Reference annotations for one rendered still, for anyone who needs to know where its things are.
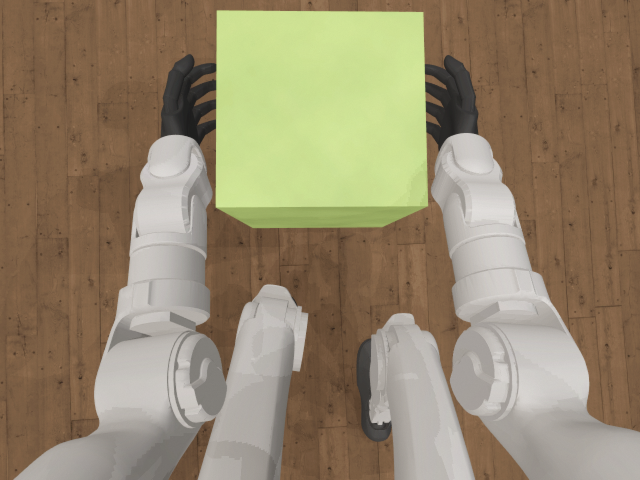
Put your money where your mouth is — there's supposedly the robot left hand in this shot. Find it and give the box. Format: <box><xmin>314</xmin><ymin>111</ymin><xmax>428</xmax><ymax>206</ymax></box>
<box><xmin>161</xmin><ymin>54</ymin><xmax>216</xmax><ymax>146</ymax></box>

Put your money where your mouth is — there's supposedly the robot right hand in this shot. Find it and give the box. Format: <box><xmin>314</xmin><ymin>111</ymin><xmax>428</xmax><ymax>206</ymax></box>
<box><xmin>425</xmin><ymin>55</ymin><xmax>478</xmax><ymax>151</ymax></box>

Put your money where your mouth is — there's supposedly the right robot forearm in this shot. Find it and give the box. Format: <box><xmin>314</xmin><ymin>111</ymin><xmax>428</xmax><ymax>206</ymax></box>
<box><xmin>431</xmin><ymin>133</ymin><xmax>589</xmax><ymax>394</ymax></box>

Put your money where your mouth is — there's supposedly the robot right foot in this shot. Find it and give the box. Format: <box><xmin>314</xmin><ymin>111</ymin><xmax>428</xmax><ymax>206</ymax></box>
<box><xmin>356</xmin><ymin>338</ymin><xmax>392</xmax><ymax>442</ymax></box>

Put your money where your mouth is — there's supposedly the left robot forearm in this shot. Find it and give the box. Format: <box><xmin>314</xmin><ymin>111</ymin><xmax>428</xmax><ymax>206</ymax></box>
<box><xmin>94</xmin><ymin>135</ymin><xmax>213</xmax><ymax>418</ymax></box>

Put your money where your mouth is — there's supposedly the robot left upper arm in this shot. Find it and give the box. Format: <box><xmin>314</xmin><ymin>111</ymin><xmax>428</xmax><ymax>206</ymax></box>
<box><xmin>13</xmin><ymin>331</ymin><xmax>227</xmax><ymax>480</ymax></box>

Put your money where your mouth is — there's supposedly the carton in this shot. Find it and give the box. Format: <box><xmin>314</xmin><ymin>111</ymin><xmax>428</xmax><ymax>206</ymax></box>
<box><xmin>216</xmin><ymin>10</ymin><xmax>428</xmax><ymax>228</ymax></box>

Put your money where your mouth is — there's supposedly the right robot thigh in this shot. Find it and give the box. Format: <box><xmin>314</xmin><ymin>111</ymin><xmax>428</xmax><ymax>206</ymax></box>
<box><xmin>371</xmin><ymin>324</ymin><xmax>475</xmax><ymax>480</ymax></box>

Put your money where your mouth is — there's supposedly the robot right upper arm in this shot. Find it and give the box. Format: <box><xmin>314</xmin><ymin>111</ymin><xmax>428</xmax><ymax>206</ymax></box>
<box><xmin>450</xmin><ymin>322</ymin><xmax>640</xmax><ymax>480</ymax></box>

